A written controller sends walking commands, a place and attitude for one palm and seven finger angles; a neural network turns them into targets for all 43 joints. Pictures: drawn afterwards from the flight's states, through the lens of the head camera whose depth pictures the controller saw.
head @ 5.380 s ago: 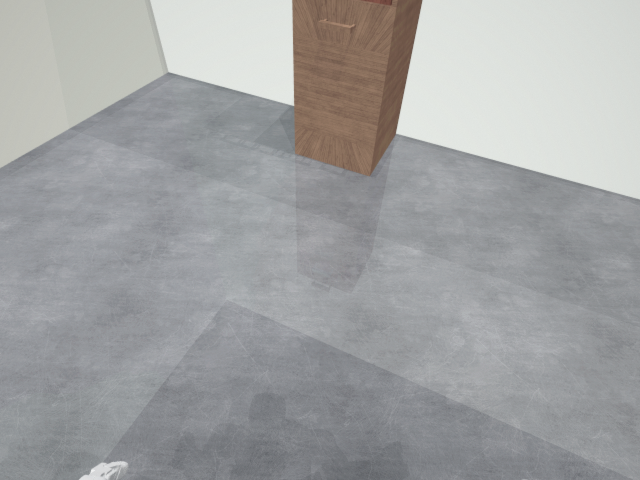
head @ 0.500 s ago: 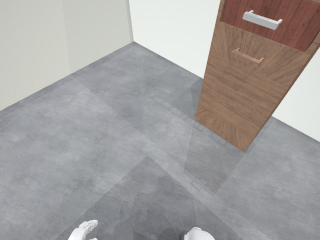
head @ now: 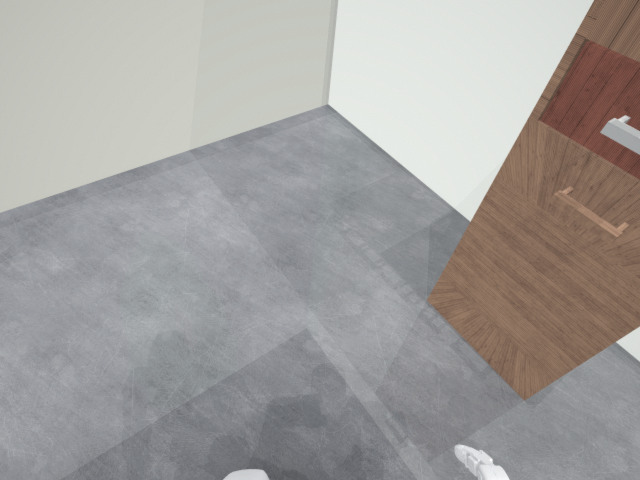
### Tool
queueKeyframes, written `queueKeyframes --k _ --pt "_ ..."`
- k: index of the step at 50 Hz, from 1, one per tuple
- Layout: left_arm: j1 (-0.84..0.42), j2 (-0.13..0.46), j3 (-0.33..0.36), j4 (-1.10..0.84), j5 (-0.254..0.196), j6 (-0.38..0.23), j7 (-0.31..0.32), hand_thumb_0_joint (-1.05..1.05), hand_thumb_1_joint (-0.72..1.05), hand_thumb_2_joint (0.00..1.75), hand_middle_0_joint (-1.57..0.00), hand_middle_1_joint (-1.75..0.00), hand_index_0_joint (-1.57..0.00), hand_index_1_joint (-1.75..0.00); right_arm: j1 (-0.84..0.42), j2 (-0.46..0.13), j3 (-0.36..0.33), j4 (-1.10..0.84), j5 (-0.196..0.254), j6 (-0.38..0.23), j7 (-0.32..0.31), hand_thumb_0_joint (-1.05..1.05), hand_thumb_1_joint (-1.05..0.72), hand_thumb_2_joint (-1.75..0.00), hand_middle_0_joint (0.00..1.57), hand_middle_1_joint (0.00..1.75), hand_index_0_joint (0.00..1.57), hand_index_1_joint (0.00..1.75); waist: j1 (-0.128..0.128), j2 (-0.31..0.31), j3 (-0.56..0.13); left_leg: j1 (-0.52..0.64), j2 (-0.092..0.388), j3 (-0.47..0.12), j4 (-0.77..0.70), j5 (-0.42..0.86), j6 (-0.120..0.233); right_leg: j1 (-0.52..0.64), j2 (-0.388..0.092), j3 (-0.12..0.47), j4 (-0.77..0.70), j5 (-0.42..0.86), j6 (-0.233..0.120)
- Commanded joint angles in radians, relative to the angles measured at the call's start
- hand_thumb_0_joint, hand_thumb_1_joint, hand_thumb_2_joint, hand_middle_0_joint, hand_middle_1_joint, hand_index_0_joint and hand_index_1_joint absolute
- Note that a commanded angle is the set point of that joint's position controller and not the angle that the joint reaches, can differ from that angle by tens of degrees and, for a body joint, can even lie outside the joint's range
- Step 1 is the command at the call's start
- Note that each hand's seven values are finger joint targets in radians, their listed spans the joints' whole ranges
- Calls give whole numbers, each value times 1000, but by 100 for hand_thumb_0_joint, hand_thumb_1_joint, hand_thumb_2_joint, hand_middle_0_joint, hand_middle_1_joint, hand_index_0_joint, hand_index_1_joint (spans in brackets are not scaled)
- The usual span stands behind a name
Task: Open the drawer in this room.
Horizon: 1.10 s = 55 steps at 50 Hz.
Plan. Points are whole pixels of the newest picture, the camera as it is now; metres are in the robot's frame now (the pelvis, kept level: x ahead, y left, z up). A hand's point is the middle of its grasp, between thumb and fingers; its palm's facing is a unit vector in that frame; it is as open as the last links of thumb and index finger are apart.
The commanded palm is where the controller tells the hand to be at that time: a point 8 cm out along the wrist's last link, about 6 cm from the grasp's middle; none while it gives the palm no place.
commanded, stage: turn to face it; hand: left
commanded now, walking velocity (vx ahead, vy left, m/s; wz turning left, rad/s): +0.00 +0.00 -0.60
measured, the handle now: out of the picture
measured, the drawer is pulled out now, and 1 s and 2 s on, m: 0.00 0.00 0.00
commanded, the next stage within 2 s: take the last steps up to it in 1.22 s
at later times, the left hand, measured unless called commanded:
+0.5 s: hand (226, 458) +0.16 +0.15 -0.13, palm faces -0.23 -0.90 -0.36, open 7.4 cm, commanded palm none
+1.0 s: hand (246, 437) +0.19 +0.13 -0.17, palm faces -0.48 -0.85 -0.21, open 7.4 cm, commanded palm none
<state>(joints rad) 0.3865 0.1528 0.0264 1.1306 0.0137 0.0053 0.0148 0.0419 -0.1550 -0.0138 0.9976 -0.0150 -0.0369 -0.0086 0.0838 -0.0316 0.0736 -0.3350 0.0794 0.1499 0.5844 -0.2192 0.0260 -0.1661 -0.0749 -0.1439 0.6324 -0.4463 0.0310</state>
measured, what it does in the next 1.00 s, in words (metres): steps on the spot, turning right: right foot, then left foot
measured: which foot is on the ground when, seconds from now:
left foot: down 0.00-0.40, up 0.42-0.90, down 0.92-1.00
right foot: up 0.00-0.38, down 0.40-0.92, up 0.94-1.00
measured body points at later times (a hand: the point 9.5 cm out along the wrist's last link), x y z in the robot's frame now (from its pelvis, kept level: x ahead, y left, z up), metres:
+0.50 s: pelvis +0.00 -0.04 +0.00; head +0.02 -0.09 +0.44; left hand +0.17 +0.19 -0.11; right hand -0.02 -0.32 -0.17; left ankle +0.04 +0.10 -0.67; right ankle -0.02 -0.13 -0.73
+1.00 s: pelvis +0.01 -0.01 +0.01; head +0.06 -0.01 +0.45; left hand +0.22 +0.18 -0.15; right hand -0.03 -0.27 -0.12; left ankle +0.07 +0.09 -0.73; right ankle -0.05 -0.11 -0.68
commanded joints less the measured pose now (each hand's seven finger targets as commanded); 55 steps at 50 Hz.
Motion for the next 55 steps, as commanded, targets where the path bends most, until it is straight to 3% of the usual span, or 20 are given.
queueKeyframes --k 1,4,7,16,18,19,20,21,22,24,28,36,40,43,44,45,46,47,50,55 --pt "-18 107 37 -89 -4 14 6 0 90 90 -20 -30 -20 -30 163 -215 -47 -9 -1 18 -37 0 -90 -90 20 30 20 30 -107 312 -98 214 369 -236 -253 519 134 -266 -26 108 453 -184 13" --pt "-32 97 61 -113 8 31 -10 0 90 90 -20 -30 -20 -30 88 -186 -53 -51 -5 26 -28 0 -90 -90 20 30 20 30 -78 195 -63 140 311 -125 -282 250 102 -311 -21 96 543 -57 17" --pt "-53 79 74 -148 7 45 -18 0 90 90 -20 -30 -20 -30 87 -175 -63 -64 -5 26 -25 0 -90 -90 20 30 20 30 -72 189 -74 117 300 -76 -316 121 89 -309 -22 78 510 -1 28" --pt "-161 91 79 -259 12 39 -30 0 90 90 -20 -30 -20 -30 108 -216 -105 -90 -15 39 -9 0 -90 -90 20 30 20 30 -97 223 -118 180 346 -5 -222 127 85 -207 -4 31 121 18 13" --pt "-99 114 83 -252 13 31 -27 0 90 90 -20 -30 -20 -30 91 -223 -107 -99 -12 46 -3 0 -90 -90 20 30 20 30 -54 176 -144 115 318 56 -96 87 27 -65 22 12 -51 170 -4" --pt "-59 176 91 -246 16 22 -22 0 90 90 -20 -30 -20 -30 99 -197 -100 -110 -6 52 1 0 -90 -90 20 30 20 30 -26 17 -146 -1 253 106 68 -38 -35 50 -31 90 -191 254 -29" --pt "-48 309 109 -254 29 7 -7 0 90 90 -20 -30 -20 -30 88 -112 -77 -158 -4 58 9 0 -90 -90 20 30 20 30 0 -353 -103 -272 91 122 344 -409 -106 102 -289 504 -350 425 -133" --pt "-11 359 118 -251 13 12 6 0 90 90 -20 -30 -20 -30 30 -133 -71 -193 -5 68 5 0 -90 -90 20 30 20 30 31 -320 -112 -297 54 -36 508 -426 -104 30 -370 576 -353 575 -220" --pt "-40 339 112 -259 10 15 9 0 90 90 -20 -30 -20 -30 28 -138 -73 -195 -1 76 4 0 -90 -90 20 30 20 30 2 -180 -82 -294 67 -99 573 -358 -94 -16 -341 496 -342 500 -240" --pt "-165 289 100 -288 8 10 9 0 90 90 -20 -30 -20 -30 42 -158 -78 -169 -5 77 2 0 -90 -90 20 30 20 30 -49 -192 -72 -321 61 -145 616 -225 -102 -22 -230 441 -328 443 -193" --pt "-192 256 81 -302 -1 -4 -1 0 90 90 -20 -30 -20 -30 137 -172 -75 -122 -7 74 -1 0 -90 -90 20 30 20 30 -87 -99 -139 -255 39 -133 555 -101 -133 47 -145 320 -264 642 -158" --pt "-133 282 91 -268 5 6 -4 0 90 90 -20 -30 -20 -30 54 -169 -61 -159 4 65 -16 0 -90 -90 20 30 20 30 -39 -87 -137 -210 0 -138 342 -200 -138 98 -162 472 -249 687 -227" --pt "-191 291 98 -284 10 17 -4 0 90 90 -20 -30 -20 -30 86 -163 -60 -163 12 56 -22 0 -90 -90 20 30 20 30 -62 -107 -133 -81 -28 -142 196 -224 -112 5 -153 534 -244 639 -230" --pt "-249 278 96 -294 1 26 -4 0 90 90 -20 -30 -20 -30 195 -161 -58 -134 18 43 -29 0 -90 -90 20 30 20 30 -115 -95 -175 121 -47 -123 -92 -66 -96 -64 -92 521 -161 619 -162" --pt "-257 245 89 -303 -8 30 -7 0 90 90 -20 -30 -20 -30 231 -193 -62 -124 16 32 -35 0 -90 -90 20 30 20 30 -130 -29 -190 269 9 -157 -217 8 -76 -174 -23 466 -89 515 -109" --pt "-232 178 78 -320 -18 33 -16 0 90 90 -20 -30 -20 -30 233 -283 -76 -134 3 25 -36 0 -90 -90 20 30 20 30 -128 251 -201 377 249 -405 -329 72 -3 -356 120 332 84 174 -39" --pt "-238 176 74 -329 -5 32 -20 0 90 90 -20 -30 -20 -30 216 -330 -84 -156 2 37 -31 0 -90 -90 20 30 20 30 -119 357 -150 307 407 -512 -330 191 88 -419 129 206 293 -148 5" --pt "-245 204 84 -326 5 37 -22 0 90 90 -20 -30 -20 -30 188 -310 -75 -180 -9 43 -27 0 -90 -90 20 30 20 30 -121 266 -101 183 409 -486 -329 141 141 -392 91 224 443 -139 13" --pt "-205 199 96 -280 13 52 -41 0 90 90 -20 -30 -20 -30 75 -219 -53 -200 -12 36 -34 0 -90 -90 20 30 20 30 -63 203 -39 123 230 -237 -308 182 86 -392 73 197 585 20 31" --pt "-240 151 70 -289 3 52 -40 0 90 90 -20 -30 -20 -30 193 -220 -65 -148 -9 31 -30 0 -90 -90 20 30 20 30 -106 205 -99 303 227 -141 -232 444 114 -393 45 129 424 8 47"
